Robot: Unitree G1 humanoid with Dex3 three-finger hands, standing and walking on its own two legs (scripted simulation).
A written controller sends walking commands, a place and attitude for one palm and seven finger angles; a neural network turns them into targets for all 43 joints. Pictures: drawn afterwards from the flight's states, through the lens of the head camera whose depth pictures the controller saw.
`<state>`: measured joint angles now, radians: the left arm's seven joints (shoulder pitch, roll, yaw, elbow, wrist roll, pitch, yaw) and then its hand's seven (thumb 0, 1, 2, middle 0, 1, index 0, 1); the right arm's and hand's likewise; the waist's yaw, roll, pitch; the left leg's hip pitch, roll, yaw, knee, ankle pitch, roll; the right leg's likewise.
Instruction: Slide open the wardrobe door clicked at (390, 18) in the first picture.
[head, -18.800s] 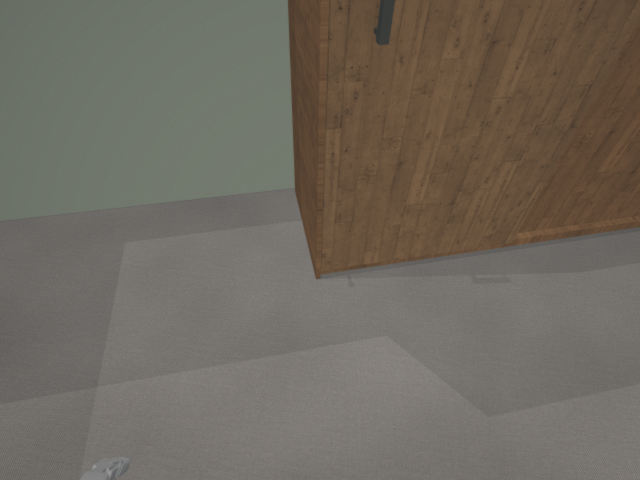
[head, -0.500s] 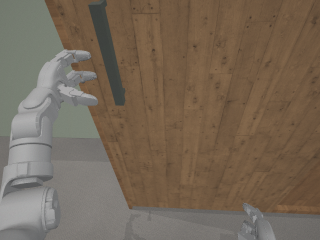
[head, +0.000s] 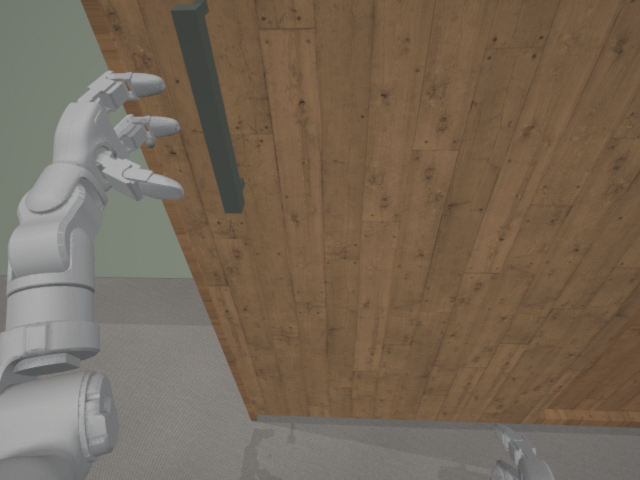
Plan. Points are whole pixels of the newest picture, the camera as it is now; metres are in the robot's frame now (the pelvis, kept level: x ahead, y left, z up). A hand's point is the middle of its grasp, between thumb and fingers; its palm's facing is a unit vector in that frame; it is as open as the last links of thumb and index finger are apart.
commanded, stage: move the hooked fingers beside the handle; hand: left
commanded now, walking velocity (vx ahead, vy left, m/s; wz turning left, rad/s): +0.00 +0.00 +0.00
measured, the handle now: (219, 118) +0.46 +0.15 +0.26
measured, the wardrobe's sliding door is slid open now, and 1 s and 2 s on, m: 0.00 0.00 0.00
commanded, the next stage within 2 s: none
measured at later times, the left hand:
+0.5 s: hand (150, 156) +0.40 +0.22 +0.24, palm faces +0.06 -1.00 -0.05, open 14.0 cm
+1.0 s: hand (155, 147) +0.39 +0.21 +0.26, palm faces +0.02 -1.00 -0.03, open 14.0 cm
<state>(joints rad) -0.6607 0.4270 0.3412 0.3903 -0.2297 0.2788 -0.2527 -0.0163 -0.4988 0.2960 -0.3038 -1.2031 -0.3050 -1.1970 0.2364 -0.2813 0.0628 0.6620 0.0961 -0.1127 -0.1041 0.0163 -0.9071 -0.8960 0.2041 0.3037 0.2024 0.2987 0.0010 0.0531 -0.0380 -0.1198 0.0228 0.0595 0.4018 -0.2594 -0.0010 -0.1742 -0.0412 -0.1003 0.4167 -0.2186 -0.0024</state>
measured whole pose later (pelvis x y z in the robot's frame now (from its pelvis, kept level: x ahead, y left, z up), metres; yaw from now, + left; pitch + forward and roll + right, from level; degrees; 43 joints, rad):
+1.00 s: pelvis +0.01 +0.00 +0.00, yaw +0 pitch -1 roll +0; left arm -0.65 0.42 0.33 0.37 -0.23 0.32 -0.25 -0.02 -0.50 0.30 -0.30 -1.20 -0.30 -1.20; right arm 0.22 -0.27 0.07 0.65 0.10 -0.09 -0.10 0.02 -0.91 -0.90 0.20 0.30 0.20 0.30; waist 0.01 0.05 -0.04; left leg -0.12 0.02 0.06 0.40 -0.27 0.00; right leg -0.17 -0.04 -0.10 0.42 -0.23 0.00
